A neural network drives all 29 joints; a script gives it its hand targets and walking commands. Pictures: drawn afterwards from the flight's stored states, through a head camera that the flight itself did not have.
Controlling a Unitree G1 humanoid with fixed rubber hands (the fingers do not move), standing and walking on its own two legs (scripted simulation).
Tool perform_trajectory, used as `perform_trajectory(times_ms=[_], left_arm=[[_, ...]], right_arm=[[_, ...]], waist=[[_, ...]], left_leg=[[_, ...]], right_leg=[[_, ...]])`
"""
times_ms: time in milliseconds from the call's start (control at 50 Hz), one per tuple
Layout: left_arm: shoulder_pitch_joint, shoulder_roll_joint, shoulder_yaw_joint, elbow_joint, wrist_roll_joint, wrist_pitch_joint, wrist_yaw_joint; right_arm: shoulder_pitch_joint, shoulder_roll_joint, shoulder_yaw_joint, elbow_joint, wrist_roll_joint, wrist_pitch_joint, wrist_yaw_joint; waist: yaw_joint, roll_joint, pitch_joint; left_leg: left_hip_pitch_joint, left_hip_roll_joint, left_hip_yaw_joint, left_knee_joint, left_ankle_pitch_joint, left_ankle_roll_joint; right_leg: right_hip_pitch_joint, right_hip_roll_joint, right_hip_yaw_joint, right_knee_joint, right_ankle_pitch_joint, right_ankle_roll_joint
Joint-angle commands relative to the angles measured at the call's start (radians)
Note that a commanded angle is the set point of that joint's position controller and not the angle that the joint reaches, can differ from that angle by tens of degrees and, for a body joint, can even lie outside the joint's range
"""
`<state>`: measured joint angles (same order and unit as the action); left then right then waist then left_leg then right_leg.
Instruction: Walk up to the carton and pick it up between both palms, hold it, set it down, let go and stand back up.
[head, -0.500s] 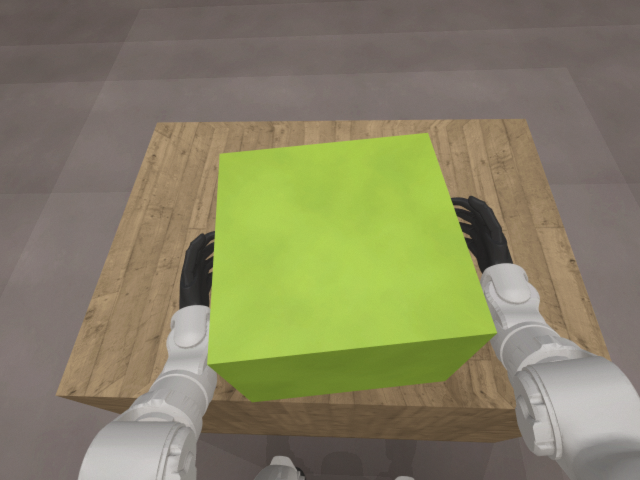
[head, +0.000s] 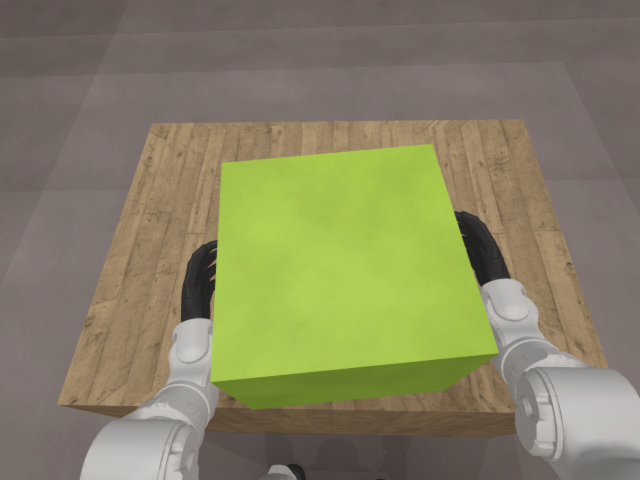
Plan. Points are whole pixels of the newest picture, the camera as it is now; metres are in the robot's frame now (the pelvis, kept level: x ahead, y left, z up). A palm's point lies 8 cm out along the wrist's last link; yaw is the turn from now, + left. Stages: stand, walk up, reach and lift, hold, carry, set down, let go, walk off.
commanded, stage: reach and lift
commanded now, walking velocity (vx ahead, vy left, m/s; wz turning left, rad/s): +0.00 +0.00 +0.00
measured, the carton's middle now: (338, 282) +0.40 +0.02 -0.06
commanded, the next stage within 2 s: none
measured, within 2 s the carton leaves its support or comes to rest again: leaves its support in 0.62 s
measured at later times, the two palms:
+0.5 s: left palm (198, 316) +0.33 +0.20 -0.03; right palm (495, 287) +0.38 -0.18 -0.01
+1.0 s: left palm (188, 271) +0.36 +0.20 +0.04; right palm (516, 249) +0.40 -0.18 +0.06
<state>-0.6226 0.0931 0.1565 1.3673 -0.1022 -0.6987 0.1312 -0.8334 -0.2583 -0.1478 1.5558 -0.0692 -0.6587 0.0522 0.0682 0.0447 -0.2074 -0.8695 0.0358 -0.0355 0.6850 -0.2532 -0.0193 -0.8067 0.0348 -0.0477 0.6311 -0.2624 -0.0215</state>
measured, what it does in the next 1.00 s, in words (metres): stands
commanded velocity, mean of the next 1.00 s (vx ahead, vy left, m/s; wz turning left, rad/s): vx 0.00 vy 0.00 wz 0.00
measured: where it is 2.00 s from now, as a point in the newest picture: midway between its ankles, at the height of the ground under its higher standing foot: outside the picture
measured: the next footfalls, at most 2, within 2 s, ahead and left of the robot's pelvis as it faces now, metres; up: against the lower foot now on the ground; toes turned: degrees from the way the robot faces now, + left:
none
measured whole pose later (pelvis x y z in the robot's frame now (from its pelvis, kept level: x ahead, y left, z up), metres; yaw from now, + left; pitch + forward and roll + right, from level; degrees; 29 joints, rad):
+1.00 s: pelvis +0.00 +0.00 +0.02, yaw +2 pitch +18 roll -1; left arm -0.57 0.15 -0.05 1.16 -0.26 -0.44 0.15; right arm -0.60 -0.26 0.07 1.04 0.20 -0.26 -0.03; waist 0.02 0.04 -0.25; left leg -0.67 0.02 -0.05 0.57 -0.21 -0.02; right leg -0.60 0.02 -0.05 0.53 -0.24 -0.02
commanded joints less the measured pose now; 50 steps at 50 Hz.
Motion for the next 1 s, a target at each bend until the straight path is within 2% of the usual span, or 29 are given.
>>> perform_trajectory(times_ms=[0,20,60,100,140,180,300,320,420,440,480,500,540,560,600,620,640,660,700,720,780,800,840,860,900,920,940,960,980], left_arm=[[-0.416,-0.615,-0.241,-0.158,0.163,-0.043,-0.139],[-0.431,-0.592,-0.23,-0.137,0.158,-0.047,-0.144],[-0.426,-0.624,-0.263,-0.166,0.154,-0.05,-0.144],[-0.426,-0.615,-0.261,-0.174,0.16,-0.047,-0.147],[-0.398,-0.631,-0.282,-0.181,0.163,-0.062,-0.148],[-0.385,-0.607,-0.238,-0.185,0.175,-0.069,-0.152],[-0.451,-0.683,-0.331,-0.266,0.168,-0.069,-0.141],[-0.45,-0.667,-0.33,-0.267,0.173,-0.069,-0.144],[-0.48,-0.704,-0.383,-0.293,0.136,-0.065,-0.134],[-0.47,-0.701,-0.37,-0.302,0.14,-0.061,-0.128],[-0.509,-0.69,-0.38,-0.317,0.12,-0.053,-0.134],[-0.505,-0.694,-0.375,-0.319,0.112,-0.045,-0.129],[-0.54,-0.697,-0.385,-0.316,0.1,-0.036,-0.131],[-0.561,-0.719,-0.421,-0.347,0.075,-0.036,-0.131],[-0.57,-0.703,-0.397,-0.346,0.072,-0.022,-0.127],[-0.606,-0.737,-0.45,-0.388,0.062,-0.015,-0.121],[-0.613,-0.726,-0.439,-0.382,0.05,-0.009,-0.119],[-0.62,-0.718,-0.439,-0.403,0.034,-0.002,-0.119],[-0.637,-0.743,-0.463,-0.439,0.015,0.018,-0.114],[-0.647,-0.761,-0.492,-0.447,0.0,0.035,-0.116],[-0.675,-0.772,-0.507,-0.503,-0.023,0.073,-0.115],[-0.652,-0.771,-0.496,-0.518,-0.019,0.088,-0.115],[-0.676,-0.784,-0.525,-0.576,-0.037,0.124,-0.119],[-0.674,-0.771,-0.509,-0.576,-0.043,0.129,-0.125],[-0.63,-0.78,-0.518,-0.588,-0.029,0.175,-0.124],[-0.609,-0.788,-0.503,-0.617,-0.02,0.194,-0.12],[-0.585,-0.805,-0.515,-0.645,-0.019,0.221,-0.121],[-0.584,-0.812,-0.528,-0.689,-0.023,0.236,-0.125],[-0.551,-0.804,-0.525,-0.721,-0.008,0.258,-0.124]], right_arm=[[-0.266,0.647,0.145,-0.051,-0.075,-0.057,0.098],[-0.264,0.645,0.131,-0.035,-0.093,-0.056,0.094],[-0.263,0.661,0.142,-0.07,-0.079,-0.071,0.096],[-0.271,0.651,0.149,-0.05,-0.092,-0.079,0.086],[-0.247,0.647,0.138,-0.061,-0.096,-0.097,0.085],[-0.27,0.68,0.189,-0.127,-0.088,-0.094,0.091],[-0.281,0.671,0.194,-0.181,-0.085,-0.114,0.081],[-0.31,0.655,0.186,-0.181,-0.103,-0.116,0.087],[-0.324,0.687,0.221,-0.274,-0.092,-0.098,0.093],[-0.324,0.696,0.241,-0.319,-0.07,-0.082,0.098],[-0.321,0.697,0.249,-0.301,-0.075,-0.053,0.101],[-0.349,0.704,0.262,-0.365,-0.072,-0.045,0.107],[-0.369,0.726,0.28,-0.401,-0.058,-0.026,0.104],[-0.371,0.736,0.286,-0.436,-0.054,-0.018,0.099],[-0.401,0.771,0.33,-0.485,-0.026,0.008,0.103],[-0.406,0.764,0.316,-0.486,-0.019,0.019,0.102],[-0.396,0.765,0.31,-0.475,-0.03,0.041,0.106],[-0.409,0.804,0.354,-0.536,-0.007,0.058,0.105],[-0.4,0.826,0.399,-0.569,0.038,0.099,0.101],[-0.409,0.82,0.387,-0.615,0.048,0.117,0.104],[-0.403,0.852,0.436,-0.692,0.099,0.182,0.093],[-0.375,0.86,0.474,-0.73,0.12,0.205,0.092],[-0.378,0.862,0.504,-0.822,0.156,0.248,0.079],[-0.348,0.874,0.509,-0.797,0.165,0.274,0.075],[-0.34,0.857,0.516,-0.868,0.193,0.313,0.067],[-0.32,0.871,0.555,-0.923,0.225,0.334,0.061],[-0.317,0.846,0.547,-0.934,0.243,0.356,0.048],[-0.286,0.862,0.559,-0.936,0.262,0.378,0.046],[-0.244,0.866,0.6,-0.966,0.288,0.402,0.043]], waist=[[-0.014,-0.017,-0.575],[-0.023,-0.047,-0.558],[-0.027,0.001,-0.587],[-0.029,-0.031,-0.59],[-0.066,-0.018,-0.63],[-0.001,-0.046,-0.64],[-0.058,-0.022,-0.674],[-0.039,-0.013,-0.667],[-0.051,-0.006,-0.721],[-0.024,-0.006,-0.706],[-0.029,-0.021,-0.676],[-0.015,-0.05,-0.695],[-0.023,-0.057,-0.669],[-0.052,-0.057,-0.693],[-0.01,-0.081,-0.676],[-0.039,-0.038,-0.715],[-0.042,-0.063,-0.713],[-0.014,-0.084,-0.727],[-0.015,-0.059,-0.709],[-0.045,-0.047,-0.73],[-0.048,-0.069,-0.727],[-0.02,-0.088,-0.727],[-0.042,-0.1,-0.723],[-0.064,-0.098,-0.695],[-0.072,-0.093,-0.642],[-0.047,-0.079,-0.63],[-0.082,-0.081,-0.599],[-0.089,-0.047,-0.579],[-0.065,-0.027,-0.547]], left_leg=[[0.313,-0.041,0.077,-0.003,0.469,-0.067],[0.279,-0.044,0.07,0.0,0.445,-0.059],[0.31,-0.043,0.063,-0.002,0.488,-0.072],[0.323,-0.046,0.07,-0.011,0.491,-0.064],[0.351,-0.038,0.063,-0.007,0.523,-0.068],[0.326,-0.044,0.066,-0.004,0.522,-0.057],[0.393,-0.04,0.061,-0.048,0.521,-0.063],[0.393,-0.038,0.063,-0.063,0.494,-0.062],[0.45,-0.032,0.048,-0.07,0.462,-0.063],[0.452,-0.037,0.047,-0.074,0.433,-0.058],[0.418,-0.037,0.053,-0.089,0.375,-0.048],[0.433,-0.032,0.048,-0.099,0.354,-0.041],[0.394,-0.041,0.058,-0.098,0.329,-0.041],[0.406,-0.041,0.049,-0.101,0.316,-0.042],[0.345,-0.044,0.056,-0.107,0.273,-0.027],[0.388,-0.043,0.048,-0.105,0.274,-0.037],[0.403,-0.037,0.043,-0.107,0.251,-0.035],[0.359,-0.045,0.052,-0.1,0.223,-0.023],[0.364,-0.054,0.042,-0.097,0.229,-0.025],[0.378,-0.05,0.03,-0.103,0.212,-0.026],[0.389,-0.055,0.023,-0.11,0.194,-0.019],[0.369,-0.062,0.024,-0.111,0.191,-0.012],[0.343,-0.071,0.01,-0.125,0.205,-0.009],[0.348,-0.072,0.009,-0.13,0.211,-0.003],[0.381,-0.076,-0.002,-0.15,0.249,-0.013],[0.404,-0.08,-0.003,-0.142,0.31,-0.009],[0.436,-0.08,-0.022,-0.152,0.36,-0.021],[0.474,-0.079,-0.022,-0.146,0.417,-0.028],[0.486,-0.083,-0.019,-0.152,0.449,-0.029]], right_leg=[[0.328,0.027,-0.008,-0.038,0.414,0.025],[0.351,0.017,0.001,-0.038,0.428,0.029],[0.317,0.029,-0.007,-0.041,0.448,0.019],[0.349,0.02,-0.005,-0.053,0.478,0.026],[0.346,0.031,-0.019,-0.049,0.523,0.024],[0.391,0.027,-0.001,-0.037,0.536,0.035],[0.409,0.032,-0.008,-0.067,0.551,0.03],[0.395,0.031,-0.009,-0.077,0.504,0.029],[0.336,0.035,-0.02,-0.093,0.454,0.022],[0.326,0.034,-0.01,-0.104,0.398,0.021],[0.33,0.026,-0.003,-0.109,0.342,0.027],[0.321,0.03,-0.005,-0.114,0.313,0.029],[0.349,0.024,0.0,-0.106,0.304,0.028],[0.352,0.028,-0.004,-0.112,0.301,0.033],[0.386,0.021,0.017,-0.098,0.274,0.038],[0.349,0.028,0.013,-0.099,0.266,0.036],[0.307,0.028,0.006,-0.111,0.212,0.035],[0.347,0.025,0.02,-0.102,0.204,0.037],[0.376,0.021,0.032,-0.101,0.217,0.037],[0.371,0.021,0.023,-0.1,0.19,0.039],[0.407,0.022,0.027,-0.107,0.18,0.044],[0.447,0.017,0.046,-0.106,0.191,0.044],[0.538,0.018,0.049,-0.103,0.249,0.054],[0.538,0.01,0.054,-0.103,0.27,0.059],[0.587,0.015,0.056,-0.117,0.326,0.057],[0.62,0.018,0.069,-0.119,0.397,0.05],[0.654,0.021,0.052,-0.129,0.447,0.056],[0.653,0.021,0.054,-0.134,0.492,0.055],[0.686,0.011,0.077,-0.146,0.536,0.053]])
